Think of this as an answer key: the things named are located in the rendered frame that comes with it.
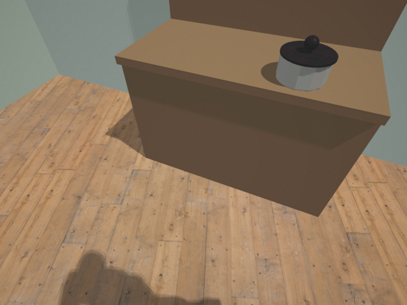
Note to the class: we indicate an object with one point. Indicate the lid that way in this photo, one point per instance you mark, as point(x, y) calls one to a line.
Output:
point(295, 52)

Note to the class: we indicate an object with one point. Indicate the table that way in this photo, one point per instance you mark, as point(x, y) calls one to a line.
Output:
point(206, 99)

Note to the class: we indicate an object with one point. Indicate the knob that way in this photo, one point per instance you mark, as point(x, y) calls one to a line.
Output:
point(311, 43)

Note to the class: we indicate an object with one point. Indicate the pot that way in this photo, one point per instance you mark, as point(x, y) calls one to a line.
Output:
point(299, 77)

